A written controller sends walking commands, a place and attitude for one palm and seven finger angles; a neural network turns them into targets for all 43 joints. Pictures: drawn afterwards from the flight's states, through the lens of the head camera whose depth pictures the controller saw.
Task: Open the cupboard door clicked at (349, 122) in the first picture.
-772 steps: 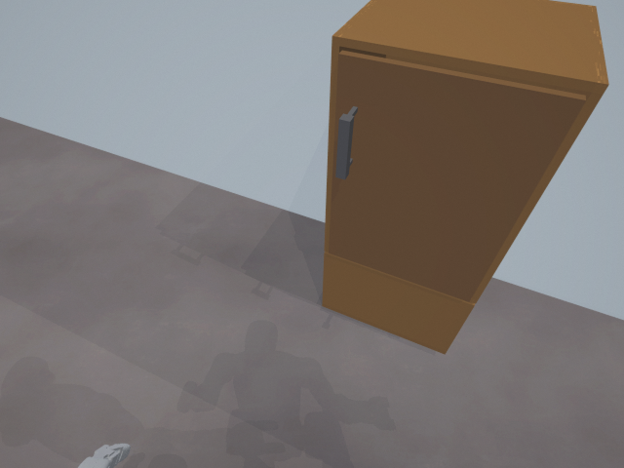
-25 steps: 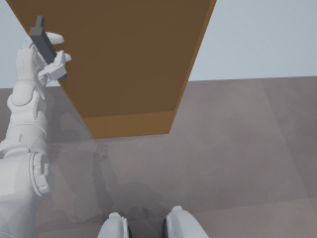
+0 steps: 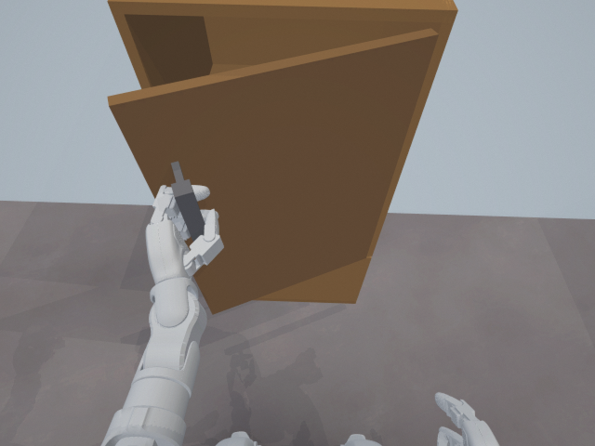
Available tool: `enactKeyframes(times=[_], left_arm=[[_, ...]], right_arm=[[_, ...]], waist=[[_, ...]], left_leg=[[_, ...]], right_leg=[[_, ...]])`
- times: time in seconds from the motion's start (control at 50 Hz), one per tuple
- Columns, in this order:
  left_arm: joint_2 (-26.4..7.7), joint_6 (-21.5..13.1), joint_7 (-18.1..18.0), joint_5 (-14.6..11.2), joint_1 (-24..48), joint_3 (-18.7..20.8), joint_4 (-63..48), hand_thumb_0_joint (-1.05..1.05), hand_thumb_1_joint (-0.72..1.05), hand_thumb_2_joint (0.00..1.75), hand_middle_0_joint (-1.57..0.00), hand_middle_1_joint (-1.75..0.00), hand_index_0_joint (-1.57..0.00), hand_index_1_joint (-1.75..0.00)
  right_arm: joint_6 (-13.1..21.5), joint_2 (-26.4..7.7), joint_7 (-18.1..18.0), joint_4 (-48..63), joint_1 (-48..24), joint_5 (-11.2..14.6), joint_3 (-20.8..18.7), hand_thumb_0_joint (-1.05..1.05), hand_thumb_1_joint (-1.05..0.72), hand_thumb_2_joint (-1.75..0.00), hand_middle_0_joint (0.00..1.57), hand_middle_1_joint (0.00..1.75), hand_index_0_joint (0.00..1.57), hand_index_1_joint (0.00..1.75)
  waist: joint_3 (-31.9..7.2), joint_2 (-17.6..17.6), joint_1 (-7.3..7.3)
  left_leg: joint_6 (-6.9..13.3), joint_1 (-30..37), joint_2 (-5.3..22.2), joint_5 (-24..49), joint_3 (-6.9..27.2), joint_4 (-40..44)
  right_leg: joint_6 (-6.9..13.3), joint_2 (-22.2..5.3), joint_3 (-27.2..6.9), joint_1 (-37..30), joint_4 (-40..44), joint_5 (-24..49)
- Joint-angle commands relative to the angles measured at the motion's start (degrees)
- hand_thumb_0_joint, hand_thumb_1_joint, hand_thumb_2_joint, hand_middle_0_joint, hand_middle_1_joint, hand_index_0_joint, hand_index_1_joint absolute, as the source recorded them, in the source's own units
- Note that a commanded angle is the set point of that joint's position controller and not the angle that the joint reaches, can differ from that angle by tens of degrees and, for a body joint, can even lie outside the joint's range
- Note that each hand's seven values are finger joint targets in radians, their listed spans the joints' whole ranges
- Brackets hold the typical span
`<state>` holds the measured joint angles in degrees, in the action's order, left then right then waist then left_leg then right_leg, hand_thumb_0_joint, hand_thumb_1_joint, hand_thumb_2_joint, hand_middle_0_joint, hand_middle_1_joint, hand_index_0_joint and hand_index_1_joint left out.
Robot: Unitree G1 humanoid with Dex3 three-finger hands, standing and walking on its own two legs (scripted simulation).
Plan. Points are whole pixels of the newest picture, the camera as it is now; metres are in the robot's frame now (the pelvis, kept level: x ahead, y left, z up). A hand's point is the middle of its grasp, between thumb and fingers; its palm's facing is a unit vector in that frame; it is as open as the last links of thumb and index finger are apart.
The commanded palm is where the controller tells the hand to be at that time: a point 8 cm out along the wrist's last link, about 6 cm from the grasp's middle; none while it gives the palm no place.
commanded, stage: pull the door open along its arc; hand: left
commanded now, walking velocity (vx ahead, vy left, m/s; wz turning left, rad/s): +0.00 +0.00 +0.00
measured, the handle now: (191, 211) +0.42 +0.16 +0.06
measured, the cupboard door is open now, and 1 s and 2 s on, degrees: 24 42 47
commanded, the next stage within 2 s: open thumb and fingers to let go in 0.42 s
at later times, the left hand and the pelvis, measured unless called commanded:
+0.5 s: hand (274, 307) +0.28 +0.04 +0.06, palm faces +0.33 -0.94 +0.00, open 6.0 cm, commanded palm +0.24 +0.09 +0.06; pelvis -0.01 -0.03 +0.01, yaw +2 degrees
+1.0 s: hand (264, 298) +0.29 +0.05 +0.06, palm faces +0.36 -0.93 -0.01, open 11.9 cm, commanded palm +0.24 +0.09 +0.06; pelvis +0.00 -0.03 +0.00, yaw +3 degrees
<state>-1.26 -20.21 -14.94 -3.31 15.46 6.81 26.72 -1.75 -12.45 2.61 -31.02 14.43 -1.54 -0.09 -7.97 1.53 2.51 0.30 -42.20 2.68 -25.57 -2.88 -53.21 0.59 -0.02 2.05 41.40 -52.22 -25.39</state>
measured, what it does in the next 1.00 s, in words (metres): stands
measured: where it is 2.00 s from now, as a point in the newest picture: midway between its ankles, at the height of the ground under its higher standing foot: outside the picture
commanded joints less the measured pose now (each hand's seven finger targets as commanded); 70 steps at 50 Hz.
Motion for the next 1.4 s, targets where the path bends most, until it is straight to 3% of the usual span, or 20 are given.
enactKeyframes(times=[0.0,0.04,0.14,0.2,0.32,0.34,0.42,0.46,0.48,0.5,0.56,0.7,0.78,0.84,0.9,0.94,1.08,1.2,1.3,1.38], left_arm=[[-3.1,-2.6,-11.3,4.6,10.3,-0.4,-14.7,0.00,0.90,0.90,-0.40,-1.35,-0.40,-1.35],[-0.9,-1.7,-13.3,5.2,10.8,-2.9,-14.4,0.00,0.90,0.90,-0.40,-1.35,-0.40,-1.35],[2.5,-1.5,-14.1,7.3,8.2,-8.9,-18.1,0.00,0.90,0.90,-0.40,-1.35,-0.40,-1.35],[4.7,-1.6,-13.9,7.2,5.6,-12.1,-20.7,0.00,0.90,0.90,-0.40,-1.35,-0.40,-1.35],[9.5,-1.0,-14.4,7.2,-5.0,-18.2,-26.3,0.00,0.90,0.90,-0.40,-1.35,-0.40,-1.35],[9.5,-0.9,-14.7,7.8,-6.3,-18.8,-26.6,0.00,0.90,0.90,-0.40,-1.35,-0.40,-1.35],[11.7,-0.3,-15.5,8.6,-14.8,-21.8,-31.4,0.00,0.90,0.90,-0.40,-1.35,-0.40,-1.35],[10.0,-0.2,-16.2,9.9,-11.6,-21.2,-31.8,0.00,0.90,0.90,-0.40,-1.35,-0.40,-1.35],[9.9,-0.1,-16.8,10.1,-9.8,-21.0,-31.9,0.00,0.90,0.90,-0.40,-1.35,-0.40,-1.35],[8.4,-0.1,-17.6,10.0,-4.7,-19.5,-30.8,0.00,0.90,0.90,-0.40,-1.35,-0.40,-1.35],[7.9,-0.1,-18.5,9.4,-3.5,-17.8,-28.2,0.00,0.69,0.81,-0.38,-1.33,-0.38,-1.33],[9.1,0.6,-16.9,9.1,-6.1,-18.3,-28.2,0.00,0.20,0.60,-0.35,-1.27,-0.35,-1.27],[10.6,1.3,-15.7,8.8,-8.9,-19.8,-28.4,0.00,-0.08,0.48,-0.33,-1.24,-0.33,-1.24],[11.1,1.8,-15.2,8.7,-8.7,-20.5,-27.7,0.00,-0.29,0.39,-0.32,-1.22,-0.32,-1.22],[11.2,1.6,-15.6,8.8,-8.5,-20.8,-29.7,0.00,-0.50,0.30,-0.30,-1.20,-0.30,-1.20],[11.4,1.6,-15.7,9.2,-10.7,-21.0,-30.9,0.00,-0.50,0.30,-0.30,-1.20,-0.30,-1.20],[11.7,2.0,-16.6,9.8,-10.1,-21.9,-32.2,0.00,-0.50,0.30,-0.24,-0.85,-0.24,-0.85],[14.2,3.1,-17.5,10.5,-10.1,-24.3,-32.9,0.00,-0.50,0.30,-0.19,-0.55,-0.19,-0.55],[13.7,4.4,-18.2,9.6,-8.7,-23.2,-33.0,0.00,-0.50,0.30,-0.15,-0.30,-0.15,-0.30],[14.2,5.0,-18.5,9.4,-8.2,-23.1,-31.7,0.00,-0.50,0.30,-0.15,-0.30,-0.15,-0.30]], right_arm=[[1.7,-5.9,-0.1,5.4,0.9,-1.4,-3.0,0.00,-0.90,-0.90,0.20,0.30,0.20,0.30],[1.8,-5.9,-0.5,5.0,0.1,-1.6,-2.8,0.00,-0.90,-0.90,0.20,0.30,0.20,0.30],[2.3,-5.3,-1.4,5.1,-1.9,-1.9,-2.7,0.00,-0.90,-0.90,0.20,0.30,0.20,0.30],[2.8,-4.8,-1.6,5.4,-3.4,-1.9,-2.5,0.00,-0.90,-0.90,0.20,0.30,0.20,0.30],[3.9,-3.9,-1.3,6.7,-5.3,-1.7,-2.3,0.00,-0.90,-0.90,0.20,0.30,0.20,0.30],[4.1,-3.8,-1.3,6.7,-5.2,-1.6,-2.2,0.00,-0.90,-0.90,0.20,0.30,0.20,0.30],[5.2,-3.0,-1.2,8.1,-6.5,-1.8,-2.0,0.00,-0.90,-0.90,0.20,0.30,0.20,0.30],[5.3,-3.1,-1.6,7.6,-6.7,-2.0,-1.9,0.00,-0.90,-0.90,0.20,0.30,0.20,0.30],[5.4,-2.8,-1.8,7.4,-7.3,-2.1,-1.7,0.00,-0.90,-0.90,0.20,0.30,0.20,0.30],[5.4,-2.8,-2.2,6.5,-7.5,-2.2,-1.4,0.00,-0.90,-0.90,0.20,0.30,0.20,0.30],[5.5,-2.3,-2.9,5.6,-8.6,-2.3,-1.3,0.00,-0.90,-0.90,0.20,0.30,0.20,0.30],[4.6,-2.4,-3.0,5.7,-7.7,-2.4,-1.8,0.00,-0.90,-0.90,0.20,0.30,0.20,0.30],[4.2,-2.6,-2.5,6.5,-6.8,-2.4,-1.8,0.00,-0.90,-0.90,0.20,0.30,0.20,0.30],[3.9,-2.9,-2.6,6.7,-6.8,-2.2,-1.7,0.00,-0.90,-0.90,0.20,0.30,0.20,0.30],[4.1,-2.9,-2.5,7.2,-6.9,-2.1,-1.8,0.00,-0.90,-0.90,0.20,0.30,0.20,0.30],[4.1,-2.8,-2.3,7.6,-6.5,-2.0,-1.9,0.00,-0.90,-0.90,0.20,0.30,0.20,0.30],[4.4,-2.9,-2.2,7.8,-6.7,-2.0,-1.8,0.00,-0.90,-0.90,0.20,0.30,0.20,0.30],[4.9,-2.8,-1.8,8.4,-6.7,-1.9,-1.8,0.00,-0.90,-0.90,0.20,0.30,0.20,0.30],[4.8,-2.8,-2.0,8.4,-7.4,-1.9,-1.7,0.00,-0.90,-0.90,0.20,0.30,0.20,0.30],[4.8,-2.7,-2.0,8.2,-8.0,-1.9,-1.3,0.00,-0.90,-0.90,0.20,0.30,0.20,0.30]], waist=[[-17.4,-1.4,-1.67],[-16.7,-4.7,-0.73],[-16.2,-5.4,-0.49],[-14.6,-5.2,-0.64],[-12.7,-5.1,-1.53],[-11.4,-7.0,-1.30],[-10.9,-8.1,-2.03],[-8.9,-8.4,-1.32],[-8.2,-6.2,-1.37],[-7.1,-6.3,-0.43],[-6.7,-8.0,-0.70],[-14.1,-6.8,-1.79],[-13.5,-7.3,-1.67],[-10.5,-9.6,-0.92],[-11.7,-7.5,-1.43],[-12.4,-6.9,-1.99],[-11.1,-4.9,-1.36],[-12.5,-3.5,-1.49],[-12.6,-5.8,-1.82],[-10.3,-5.4,-1.77]], left_leg=[[-0.3,10.4,-2.3,18.2,1.8,5.5],[-0.2,10.1,-2.3,16.1,2.2,5.8],[0.3,10.9,-2.5,13.7,1.9,6.2],[0.5,10.9,-2.8,12.6,1.6,6.6],[0.4,11.4,-3.0,12.0,1.5,6.9],[0.4,11.1,-2.9,11.7,2.0,7.1],[0.4,10.5,-3.4,10.8,2.0,6.8],[0.5,9.9,-3.5,9.7,2.3,6.1],[0.4,9.8,-3.7,9.0,2.3,5.6],[0.5,9.3,-3.7,7.6,2.5,5.0],[0.4,8.8,-3.9,6.0,2.8,4.6],[0.2,10.0,-3.8,11.3,2.6,5.1],[0.2,10.5,-3.6,13.4,2.6,5.2],[0.3,10.1,-3.5,12.5,2.8,5.4],[0.3,10.8,-3.4,12.7,2.8,5.3],[0.2,11.2,-3.3,14.4,2.9,5.4],[0.2,11.0,-3.1,13.8,3.1,4.8],[0.2,11.8,-2.9,14.6,3.4,4.8],[0.0,11.3,-3.0,13.2,3.5,5.2],[0.0,10.6,-3.0,11.4,3.7,5.3]], right_leg=[[0.5,1.1,1.3,-10.9,4.7,20.4],[0.4,1.2,1.3,-11.4,5.9,18.8],[0.4,0.6,0.2,-12.8,7.5,17.9],[0.3,0.0,-0.6,-13.7,9.0,17.3],[0.3,-0.6,-1.3,-14.8,10.5,16.9],[0.3,-0.7,-1.3,-14.9,11.0,16.1],[0.0,-1.4,-2.3,-15.9,11.8,16.0],[-0.1,-1.9,-3.3,-14.3,12.5,13.6],[0.0,-2.0,-3.9,-13.2,12.8,11.8],[-0.2,-2.3,-4.4,-11.5,13.4,9.2],[-0.4,-2.7,-5.6,-11.1,14.9,4.9],[-0.6,-2.6,-4.1,-15.9,10.7,18.7],[-0.6,-2.3,-2.5,-16.0,9.4,23.5],[-0.5,-2.0,-2.1,-14.8,10.3,21.1],[-0.1,-1.7,-1.7,-14.2,9.6,19.6],[0.3,-1.3,-1.0,-14.9,8.7,20.8],[0.8,-0.7,-0.1,-12.1,7.7,17.8],[1.3,-0.1,1.1,-11.4,6.6,16.9],[1.2,0.0,1.2,-12.0,7.1,15.2],[1.2,0.0,1.2,-10.5,7.6,12.3]])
